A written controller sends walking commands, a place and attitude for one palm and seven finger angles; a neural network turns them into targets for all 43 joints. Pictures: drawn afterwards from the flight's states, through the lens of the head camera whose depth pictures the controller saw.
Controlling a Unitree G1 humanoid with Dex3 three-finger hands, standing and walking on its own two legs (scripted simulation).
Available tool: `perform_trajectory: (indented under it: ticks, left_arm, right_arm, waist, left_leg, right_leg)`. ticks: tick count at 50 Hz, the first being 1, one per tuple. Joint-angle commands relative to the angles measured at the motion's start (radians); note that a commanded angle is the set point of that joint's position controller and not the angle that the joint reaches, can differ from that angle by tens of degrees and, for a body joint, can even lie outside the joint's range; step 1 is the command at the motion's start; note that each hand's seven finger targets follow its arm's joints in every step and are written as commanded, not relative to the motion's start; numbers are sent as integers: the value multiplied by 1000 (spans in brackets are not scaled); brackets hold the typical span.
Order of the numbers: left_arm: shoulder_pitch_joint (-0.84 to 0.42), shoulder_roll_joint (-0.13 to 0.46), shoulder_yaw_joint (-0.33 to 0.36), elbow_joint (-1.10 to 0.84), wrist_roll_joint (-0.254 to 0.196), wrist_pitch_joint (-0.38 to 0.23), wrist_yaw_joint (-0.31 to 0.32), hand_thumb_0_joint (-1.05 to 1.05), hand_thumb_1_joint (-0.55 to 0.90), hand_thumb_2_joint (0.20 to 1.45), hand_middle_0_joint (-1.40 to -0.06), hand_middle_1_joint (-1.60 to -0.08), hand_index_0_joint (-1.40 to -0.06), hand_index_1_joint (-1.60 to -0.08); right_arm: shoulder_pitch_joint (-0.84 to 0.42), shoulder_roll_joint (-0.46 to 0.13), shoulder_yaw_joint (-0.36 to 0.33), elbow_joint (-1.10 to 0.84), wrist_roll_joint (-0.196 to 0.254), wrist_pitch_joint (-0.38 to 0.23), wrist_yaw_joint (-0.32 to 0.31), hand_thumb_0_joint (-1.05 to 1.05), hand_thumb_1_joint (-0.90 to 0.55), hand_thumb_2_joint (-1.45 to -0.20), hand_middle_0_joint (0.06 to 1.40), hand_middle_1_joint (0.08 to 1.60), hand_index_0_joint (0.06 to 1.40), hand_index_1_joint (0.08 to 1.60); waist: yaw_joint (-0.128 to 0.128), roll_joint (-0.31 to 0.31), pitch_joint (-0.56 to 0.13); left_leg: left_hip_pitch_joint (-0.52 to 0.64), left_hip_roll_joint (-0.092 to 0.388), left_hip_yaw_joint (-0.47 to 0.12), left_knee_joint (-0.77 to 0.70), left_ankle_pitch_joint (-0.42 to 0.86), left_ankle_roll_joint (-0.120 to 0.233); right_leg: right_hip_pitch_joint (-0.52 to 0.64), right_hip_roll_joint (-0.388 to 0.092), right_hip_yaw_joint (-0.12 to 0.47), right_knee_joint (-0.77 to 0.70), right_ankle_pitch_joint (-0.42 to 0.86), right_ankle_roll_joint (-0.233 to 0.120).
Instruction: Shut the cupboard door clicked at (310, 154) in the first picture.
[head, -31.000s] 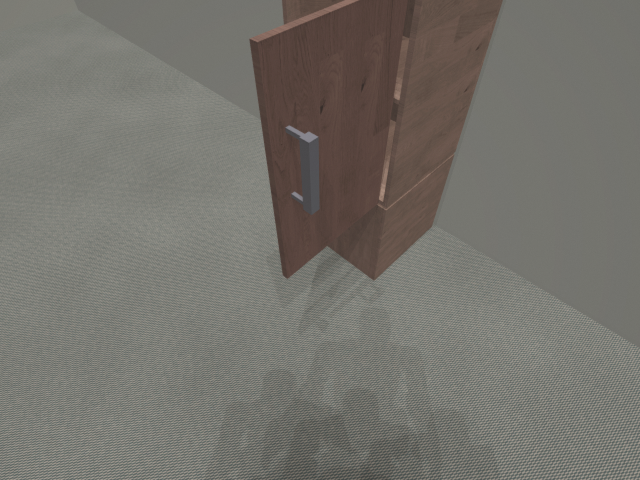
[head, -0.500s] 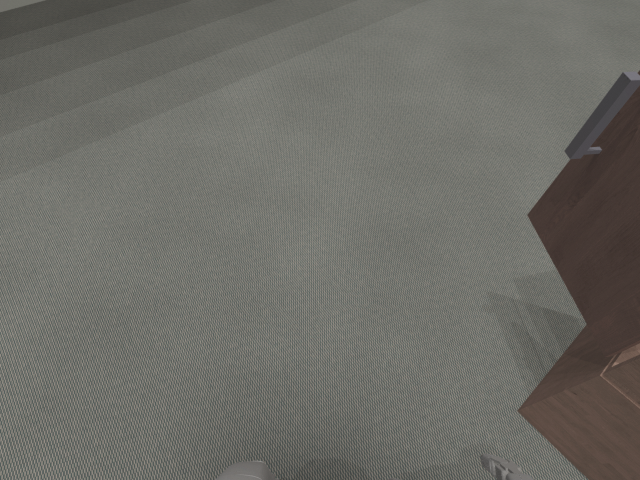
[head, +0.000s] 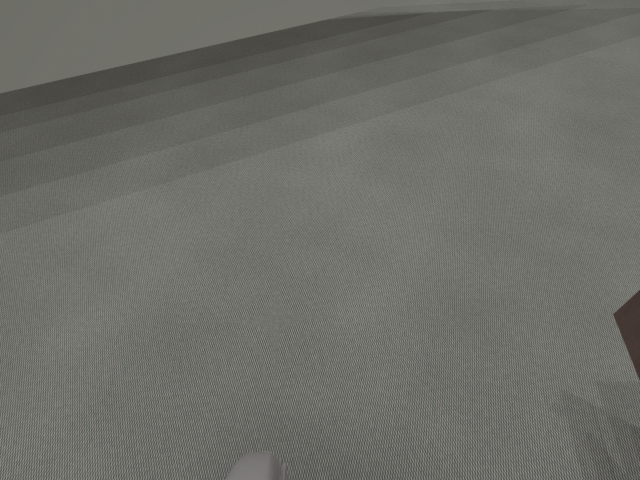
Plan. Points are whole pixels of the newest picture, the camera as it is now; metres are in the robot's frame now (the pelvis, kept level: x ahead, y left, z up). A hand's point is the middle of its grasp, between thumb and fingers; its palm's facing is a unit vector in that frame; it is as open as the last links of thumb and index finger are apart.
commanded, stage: walk to a spot facing it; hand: left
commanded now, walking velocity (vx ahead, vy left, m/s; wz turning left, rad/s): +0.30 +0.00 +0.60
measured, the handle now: out of the picture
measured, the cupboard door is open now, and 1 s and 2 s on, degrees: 57 57 57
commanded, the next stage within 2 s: turn to face it in 0.94 s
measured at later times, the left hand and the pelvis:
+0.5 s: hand (138, 472) +0.17 +0.29 -0.18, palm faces +0.31 -0.93 -0.22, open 7.4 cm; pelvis +0.16 +0.08 -0.01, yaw +16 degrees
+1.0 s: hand (178, 330) +0.39 +0.28 -0.16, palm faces +0.48 -0.85 -0.22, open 7.2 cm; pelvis +0.39 +0.08 +0.00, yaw +28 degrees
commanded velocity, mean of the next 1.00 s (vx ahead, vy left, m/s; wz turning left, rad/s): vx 0.27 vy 0.00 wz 0.45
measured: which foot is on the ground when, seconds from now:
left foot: up 0.00-0.26, down 0.28-0.80, up 0.82-1.00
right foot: down 0.00-0.28, up 0.30-0.76, down 0.78-1.00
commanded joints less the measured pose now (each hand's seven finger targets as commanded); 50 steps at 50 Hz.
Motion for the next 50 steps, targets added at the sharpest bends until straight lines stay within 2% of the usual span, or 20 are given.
perform_trajectory:
  ticks: [1, 8, 10, 12, 13, 14, 15, 16, 17, 20, 26, 35, 37, 38, 39, 40, 41, 42, 45, 50]
  left_arm:
    - [91, 141, 32, -26, -3, -46, 13, 0, 900, 900, -200, -300, -200, -300]
    - [163, 167, 41, 28, 4, -44, 12, 0, 900, 900, -200, -300, -200, -300]
    - [137, 185, 44, 28, 4, -45, 9, 0, 900, 900, -200, -300, -200, -300]
    - [95, 212, 50, 17, -6, -44, 4, 0, 900, 900, -200, -300, -200, -300]
    - [79, 203, 49, 3, -13, -42, -5, 0, 900, 900, -200, -300, -200, -300]
    - [69, 136, 39, -46, -23, -36, -22, 0, 900, 900, -200, -300, -200, -300]
    - [-84, 156, 24, -115, -18, -28, -16, 0, 900, 900, -200, -300, -200, -300]
    - [-136, 156, 30, -127, -16, -27, -8, 0, 900, 900, -200, -300, -200, -300]
    - [-127, 120, 31, -116, -13, -27, -6, 0, 900, 900, -200, -300, -200, -300]
    - [-4, 94, 32, -34, 6, 1, -19, 0, 900, 900, -200, -300, -200, -300]
    - [-90, 90, 30, -63, 3, 17, -30, 0, 900, 900, -200, -300, -200, -300]
    - [-283, 93, 15, -132, -4, -6, -34, 0, 900, 900, -200, -300, -200, -300]
    - [-212, 105, 21, -115, -5, -15, -30, 0, 900, 900, -200, -300, -200, -300]
    - [-79, 132, 30, -77, -4, -25, -26, 0, 900, 900, -200, -300, -200, -300]
    - [77, 201, 50, -32, 5, -38, -15, 0, 900, 900, -200, -300, -200, -300]
    - [202, 300, 74, 0, 12, -38, -3, 0, 900, 900, -200, -300, -200, -300]
    - [178, 287, 68, -3, -4, -32, 2, 0, 900, 900, -200, -300, -200, -300]
    - [87, 222, 63, -19, -5, -36, 5, 0, 900, 900, -200, -300, -200, -300]
    - [-53, 125, 29, -50, -12, -37, 12, 0, 900, 900, -200, -300, -200, -300]
    - [-31, 93, 27, -30, -5, -42, 20, 0, 900, 900, -200, -300, -200, -300]
  right_arm:
    - [-106, -5, 4, -95, 4, -36, 13, 0, -900, -900, 200, 300, 200, 300]
    - [-245, 13, 30, -142, 3, -59, 25, 0, -900, -900, 200, 300, 200, 300]
    - [-187, -2, 25, -129, 4, -68, 21, 0, -900, -900, 200, 300, 200, 300]
    - [2, -47, 10, -83, -3, -76, 10, 0, -900, -900, 200, 300, 200, 300]
    - [147, -119, -10, -48, -5, -79, 0, 0, -900, -900, 200, 300, 200, 300]
    - [248, -260, -48, -25, -12, -86, -15, 0, -900, -900, 200, 300, 200, 300]
    - [312, -293, -49, -5, 7, -80, -36, 0, -900, -900, 200, 300, 200, 300]
    - [258, -271, -40, -2, 8, -79, -43, 0, -900, -900, 200, 300, 200, 300]
    - [179, -227, -26, -33, 7, -91, -49, 0, -900, -900, 200, 300, 200, 300]
    - [10, -115, 14, -61, 4, -111, -57, 0, -900, -900, 200, 300, 200, 300]
    - [61, -85, 16, -15, 12, -127, -57, 0, -900, -900, 200, 300, 200, 300]
    - [182, -72, 10, 66, 4, -128, -58, 0, -900, -900, 200, 300, 200, 300]
    - [176, -74, 10, 77, 6, -124, -62, 0, -900, -900, 200, 300, 200, 300]
    - [156, -78, 10, 74, 13, -125, -61, 0, -900, -900, 200, 300, 200, 300]
    - [150, -52, 11, 63, 27, -131, -53, 0, -900, -900, 200, 300, 200, 300]
    - [206, 1, 18, 34, 36, -137, -48, 0, -900, -900, 200, 300, 200, 300]
    - [186, -28, 11, 34, 28, -125, -51, 0, -900, -900, 200, 300, 200, 300]
    - [153, -14, 10, 32, 24, -124, -51, 0, -900, -900, 200, 300, 200, 300]
    - [87, 20, 12, 34, 22, -87, -35, 0, -900, -900, 200, 300, 200, 300]
    - [65, 58, 16, 10, 8, -41, -16, 0, -900, -900, 200, 300, 200, 300]
  waist:
    - [47, -168, 34]
    - [91, -181, 53]
    - [55, -190, 25]
    - [-45, -138, -74]
    - [-122, -27, -171]
    - [-151, 277, -243]
    - [-185, 180, -240]
    - [-147, 66, -163]
    - [-109, 42, -99]
    - [7, 89, 3]
    - [24, 46, 41]
    - [-18, 58, 72]
    - [22, 46, 32]
    - [85, 12, -39]
    - [145, -119, -142]
    - [157, -345, -260]
    - [139, -250, -221]
    - [110, -253, -154]
    - [34, -124, -48]
    - [-2, -172, -20]
  left_leg:
    - [-159, 36, 33, -108, 33, -1]
    - [-83, 40, 122, -465, -50, 44]
    - [51, 4, 158, -530, -98, 75]
    - [364, -76, 202, -629, -35, 105]
    - [640, -17, 99, -682, 0, 135]
    - [875, 299, -410, -775, 49, 253]
    - [903, 384, -563, -874, 154, 311]
    - [792, 392, -492, -897, 136, 302]
    - [642, 365, -430, -911, 96, 281]
    - [377, 237, -240, -969, 5, 210]
    - [404, 185, -184, -1045, 63, 230]
    - [532, 174, -155, -961, 299, 221]
    - [515, 159, -147, -864, 418, 193]
    - [465, 124, -123, -720, 462, 161]
    - [268, 46, -62, -477, 346, 122]
    - [43, -128, 30, -161, -248, 68]
    - [1, -71, -35, 27, -338, 75]
    - [-70, -28, -58, 108, -256, 67]
    - [1, 36, -46, 75, -115, 30]
    - [-1, 40, 35, -91, -36, 2]
  right_leg:
    - [176, -229, 69, -219, 259, -52]
    - [286, -307, -7, -137, 474, -73]
    - [258, -318, -37, -47, 616, -71]
    - [144, -268, -130, 212, 698, -37]
    - [-50, -229, -132, 443, 483, -4]
    - [-433, -54, -87, 771, -220, 61]
    - [-574, -22, 84, 910, -315, 49]
    - [-585, -61, 150, 946, -250, 38]
    - [-566, -75, 162, 940, -195, 35]
    - [-421, -95, 200, 784, -56, 48]
    - [-468, -66, 198, 576, 127, 67]
    - [-363, 13, 149, 199, 137, 36]
    - [-202, 46, 137, 107, 131, 15]
    - [-5, 51, 146, 42, 181, 3]
    - [292, -85, 294, 11, 198, -44]
    - [502, -375, 614, -76, 311, -144]
    - [397, -425, 637, -124, 260, -176]
    - [345, -391, 572, -130, 335, -162]
    - [79, -288, 226, -113, 565, -106]
    - [30, -239, 46, -129, 663, -83]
